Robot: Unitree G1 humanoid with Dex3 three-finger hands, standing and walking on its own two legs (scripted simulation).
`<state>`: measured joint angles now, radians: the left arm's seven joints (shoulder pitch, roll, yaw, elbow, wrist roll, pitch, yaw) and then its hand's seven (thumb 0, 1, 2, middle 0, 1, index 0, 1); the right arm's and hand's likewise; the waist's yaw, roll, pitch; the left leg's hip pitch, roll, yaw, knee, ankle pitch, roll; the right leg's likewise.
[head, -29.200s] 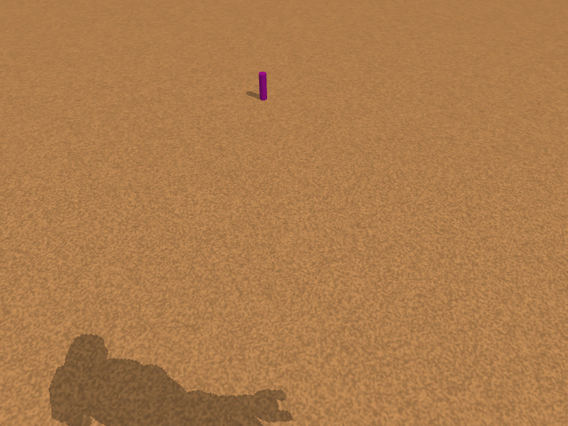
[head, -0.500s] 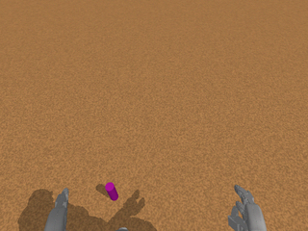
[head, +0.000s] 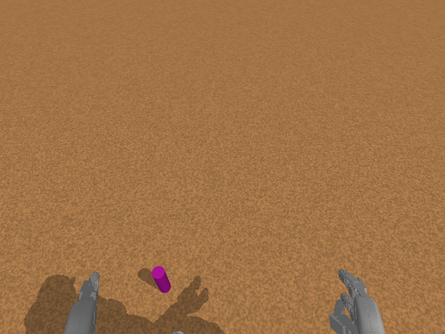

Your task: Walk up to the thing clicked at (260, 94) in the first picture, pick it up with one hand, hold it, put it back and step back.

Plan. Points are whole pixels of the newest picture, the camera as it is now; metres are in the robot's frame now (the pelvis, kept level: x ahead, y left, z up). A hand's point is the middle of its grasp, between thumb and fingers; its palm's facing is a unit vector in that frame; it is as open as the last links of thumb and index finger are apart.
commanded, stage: stand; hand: left
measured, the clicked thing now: (161, 280) +0.44 +0.23 -0.64
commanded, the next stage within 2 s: none
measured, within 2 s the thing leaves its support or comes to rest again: neither
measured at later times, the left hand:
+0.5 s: hand out of the picture +0.14 +0.21 -0.09, palm faces -0.04 -0.94 -0.34, open 9.2 cm
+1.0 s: hand out of the picture +0.03 +0.26 -0.11, palm faces -0.02 -0.94 -0.34, open 7.4 cm
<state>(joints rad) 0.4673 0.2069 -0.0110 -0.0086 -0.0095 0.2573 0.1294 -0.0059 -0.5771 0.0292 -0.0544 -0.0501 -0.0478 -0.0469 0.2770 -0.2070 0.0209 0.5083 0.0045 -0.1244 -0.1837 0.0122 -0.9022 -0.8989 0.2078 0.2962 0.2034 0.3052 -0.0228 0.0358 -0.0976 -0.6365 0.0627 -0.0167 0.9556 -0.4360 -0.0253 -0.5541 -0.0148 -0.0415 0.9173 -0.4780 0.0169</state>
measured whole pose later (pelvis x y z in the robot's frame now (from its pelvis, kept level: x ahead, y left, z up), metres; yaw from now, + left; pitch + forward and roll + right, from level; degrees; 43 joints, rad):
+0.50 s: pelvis -0.01 +0.00 +0.01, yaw +0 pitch +1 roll +0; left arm 0.27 0.29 -0.02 0.46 0.06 0.06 0.03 0.00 0.56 0.82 -0.20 -0.30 -0.20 -0.29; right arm 0.18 -0.27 0.00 0.75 -0.07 -0.03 -0.04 0.01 -0.90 -0.90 0.21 0.30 0.20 0.30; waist 0.01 -0.01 0.00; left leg -0.50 0.03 0.01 0.86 -0.38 -0.01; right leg -0.44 -0.05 -0.02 0.88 -0.45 0.01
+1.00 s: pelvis -0.01 +0.02 +0.05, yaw +0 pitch -4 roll +0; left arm 0.20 0.32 -0.01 1.07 0.03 0.00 0.02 0.01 0.90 0.90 -0.21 -0.30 -0.20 -0.30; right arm 0.16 -0.30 -0.02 1.08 -0.03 0.01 -0.01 0.01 -0.91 -0.90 0.21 0.29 0.20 0.30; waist 0.01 0.01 0.07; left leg -0.19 0.01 0.02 0.45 -0.19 0.00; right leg -0.13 -0.06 -0.02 0.45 -0.24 0.05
